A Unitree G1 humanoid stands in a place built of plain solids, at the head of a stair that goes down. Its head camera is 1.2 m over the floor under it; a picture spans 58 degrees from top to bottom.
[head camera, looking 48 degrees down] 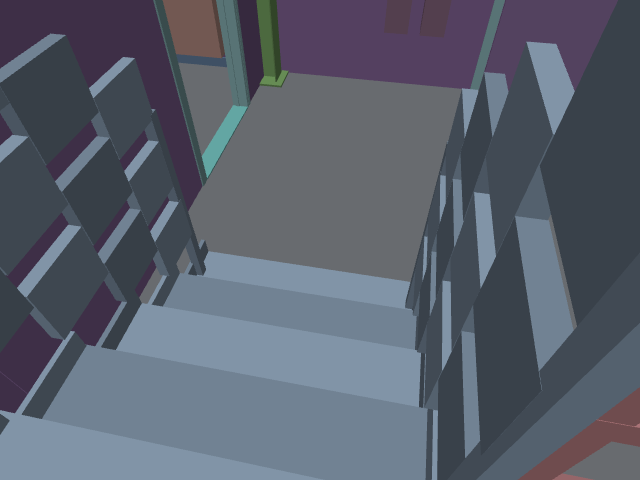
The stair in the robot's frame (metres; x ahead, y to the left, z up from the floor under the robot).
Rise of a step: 0.18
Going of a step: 0.30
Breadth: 1.22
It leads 11 degrees to the right of straight ahead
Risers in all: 5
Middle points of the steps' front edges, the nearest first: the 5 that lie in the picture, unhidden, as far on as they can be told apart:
0.34 0.29 0.00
0.63 0.24 -0.17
0.93 0.18 -0.35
1.22 0.12 -0.53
1.52 0.07 -0.70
